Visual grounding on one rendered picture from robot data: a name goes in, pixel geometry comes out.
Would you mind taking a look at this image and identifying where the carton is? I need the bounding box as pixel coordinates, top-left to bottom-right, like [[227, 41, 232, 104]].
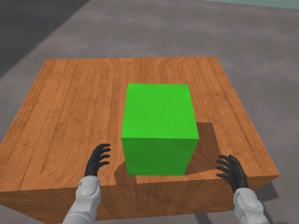
[[121, 83, 199, 176]]

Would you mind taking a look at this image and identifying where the pedestal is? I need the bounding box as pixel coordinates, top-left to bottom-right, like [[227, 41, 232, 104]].
[[0, 56, 280, 224]]

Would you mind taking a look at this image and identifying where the left robot forearm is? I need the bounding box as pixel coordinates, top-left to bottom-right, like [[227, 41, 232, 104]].
[[63, 175, 101, 224]]

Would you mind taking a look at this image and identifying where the right robot forearm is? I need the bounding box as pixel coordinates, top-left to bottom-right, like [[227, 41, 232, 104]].
[[233, 188, 270, 224]]

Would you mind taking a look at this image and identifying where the robot right hand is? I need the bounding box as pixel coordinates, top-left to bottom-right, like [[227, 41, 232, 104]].
[[216, 155, 249, 193]]

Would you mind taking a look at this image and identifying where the robot left hand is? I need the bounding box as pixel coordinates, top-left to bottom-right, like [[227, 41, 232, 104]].
[[84, 143, 111, 177]]

